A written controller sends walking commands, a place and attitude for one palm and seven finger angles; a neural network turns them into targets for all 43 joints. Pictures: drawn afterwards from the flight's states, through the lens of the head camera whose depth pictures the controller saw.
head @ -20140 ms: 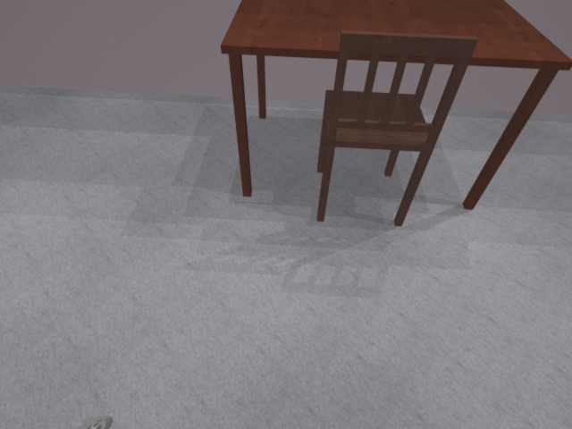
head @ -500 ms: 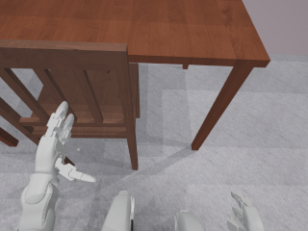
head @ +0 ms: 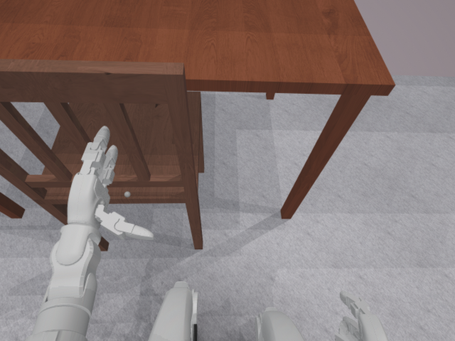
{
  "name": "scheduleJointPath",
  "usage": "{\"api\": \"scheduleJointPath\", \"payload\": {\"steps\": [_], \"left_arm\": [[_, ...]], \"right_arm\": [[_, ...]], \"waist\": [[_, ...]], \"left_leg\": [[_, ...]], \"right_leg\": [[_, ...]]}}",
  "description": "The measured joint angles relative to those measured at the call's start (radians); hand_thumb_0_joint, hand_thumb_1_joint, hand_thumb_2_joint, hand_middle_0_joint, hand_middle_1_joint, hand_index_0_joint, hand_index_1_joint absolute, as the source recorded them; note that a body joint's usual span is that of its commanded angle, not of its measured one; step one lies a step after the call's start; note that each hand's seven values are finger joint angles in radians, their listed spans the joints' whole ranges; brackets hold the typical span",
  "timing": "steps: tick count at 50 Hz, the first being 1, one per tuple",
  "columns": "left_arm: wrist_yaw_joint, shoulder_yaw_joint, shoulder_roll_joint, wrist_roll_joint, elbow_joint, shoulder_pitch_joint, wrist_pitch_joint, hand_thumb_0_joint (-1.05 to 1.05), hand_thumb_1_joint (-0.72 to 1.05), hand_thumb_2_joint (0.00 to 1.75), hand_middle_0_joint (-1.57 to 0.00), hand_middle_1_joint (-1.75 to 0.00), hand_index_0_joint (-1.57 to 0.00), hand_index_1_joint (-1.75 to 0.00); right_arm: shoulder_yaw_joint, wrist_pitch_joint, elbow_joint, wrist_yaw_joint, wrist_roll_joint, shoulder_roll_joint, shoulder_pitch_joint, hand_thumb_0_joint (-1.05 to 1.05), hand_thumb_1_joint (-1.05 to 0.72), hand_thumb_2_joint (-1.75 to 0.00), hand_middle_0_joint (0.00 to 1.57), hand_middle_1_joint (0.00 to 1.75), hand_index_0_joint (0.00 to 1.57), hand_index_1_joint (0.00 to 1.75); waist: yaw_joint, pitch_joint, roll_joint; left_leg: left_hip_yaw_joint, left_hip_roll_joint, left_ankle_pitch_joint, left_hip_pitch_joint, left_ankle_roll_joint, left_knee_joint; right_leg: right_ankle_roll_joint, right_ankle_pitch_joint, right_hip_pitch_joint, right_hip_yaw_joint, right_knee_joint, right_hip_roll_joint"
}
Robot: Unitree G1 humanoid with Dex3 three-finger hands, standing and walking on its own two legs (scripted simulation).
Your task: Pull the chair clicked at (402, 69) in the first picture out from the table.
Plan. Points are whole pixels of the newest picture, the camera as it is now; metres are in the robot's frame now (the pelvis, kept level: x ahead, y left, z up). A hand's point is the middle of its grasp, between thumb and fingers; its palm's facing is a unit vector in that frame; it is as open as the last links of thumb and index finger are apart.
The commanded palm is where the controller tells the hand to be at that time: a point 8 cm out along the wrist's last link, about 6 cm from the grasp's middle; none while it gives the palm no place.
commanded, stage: push the fingers through the gap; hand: left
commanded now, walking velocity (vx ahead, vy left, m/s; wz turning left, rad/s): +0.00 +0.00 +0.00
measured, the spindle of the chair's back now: (84, 145) +0.45 +0.29 +0.03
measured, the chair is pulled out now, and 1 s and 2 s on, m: -0.01 -0.01 -0.01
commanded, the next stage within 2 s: hook a spindle and tug to test in 0.98 s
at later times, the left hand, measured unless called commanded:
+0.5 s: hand (131, 166) +0.41 +0.19 +0.03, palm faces +0.06 -1.00 -0.04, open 16.9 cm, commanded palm +0.38 +0.24 +0.03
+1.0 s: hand (131, 161) +0.42 +0.20 +0.03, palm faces +0.07 -1.00 -0.03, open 16.9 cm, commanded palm +0.40 +0.23 +0.03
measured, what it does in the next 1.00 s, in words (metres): stands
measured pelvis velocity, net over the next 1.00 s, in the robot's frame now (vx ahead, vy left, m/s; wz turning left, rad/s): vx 0.00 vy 0.00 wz -0.02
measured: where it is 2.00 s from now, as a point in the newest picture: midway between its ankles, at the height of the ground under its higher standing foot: outside the picture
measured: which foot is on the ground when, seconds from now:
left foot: down 0.00-1.00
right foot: down 0.00-1.00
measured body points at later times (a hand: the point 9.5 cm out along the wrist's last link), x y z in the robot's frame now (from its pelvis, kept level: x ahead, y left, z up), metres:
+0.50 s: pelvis +0.00 -0.01 +0.00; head +0.11 +0.01 +0.43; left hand +0.40 +0.25 +0.04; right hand +0.10 -0.27 -0.12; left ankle +0.08 +0.12 -0.61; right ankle -0.02 -0.14 -0.61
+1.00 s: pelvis +0.00 +0.00 +0.00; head +0.12 +0.02 +0.43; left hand +0.41 +0.25 +0.04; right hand +0.10 -0.26 -0.12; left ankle +0.08 +0.12 -0.61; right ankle -0.02 -0.14 -0.61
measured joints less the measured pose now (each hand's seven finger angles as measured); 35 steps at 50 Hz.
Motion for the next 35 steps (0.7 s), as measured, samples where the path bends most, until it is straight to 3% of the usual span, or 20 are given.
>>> {"api": "scheduleJointPath", "payload": {"steps": [13, 27, 35], "left_arm": [[0.004, 0.044, 0.024, 0.017, 0.167, -0.16, -0.015, -0.01, -0.5, 0.3, -0.06, -0.08, -0.06, -0.08], [-0.046, 0.123, 0.07, 0.005, 0.287, -0.247, -0.029, -0.01, -0.5, 0.3, -0.06, -0.08, -0.07, -0.08], [-0.066, 0.128, 0.082, 0.003, 0.313, -0.289, -0.028, -0.01, -0.5, 0.3, -0.06, -0.08, -0.06, -0.08]], "right_arm": [[-0.005, 0.02, 0.023, 0.002, -0.003, -0.008, 0.017, 0.01, -0.9, -0.9, 0.2, 0.3, 0.21, 0.3], [-0.009, 0.041, 0.045, 0.007, -0.002, -0.011, 0.045, 0.01, -0.9, -0.9, 0.2, 0.3, 0.21, 0.3], [-0.017, 0.042, 0.056, 0.011, -0.002, -0.014, 0.045, 0.01, -0.9, -0.9, 0.2, 0.3, 0.21, 0.3]], "waist": [[-0.019, 0.007, -0.002], [-0.034, 0.008, -0.005], [-0.037, 0.012, -0.002]], "left_leg": [[-0.002, 0.006, 0.006, -0.02, -0.008, 0.0], [0.004, 0.018, 0.0, -0.029, -0.013, -0.003], [-0.002, 0.016, -0.004, -0.045, -0.011, 0.007]], "right_leg": [[-0.008, 0.003, -0.026, 0.0, 0.009, 0.006], [-0.012, 0.002, -0.042, 0.007, 0.007, 0.017], [-0.011, 0.0, -0.052, 0.003, 0.01, 0.016]]}}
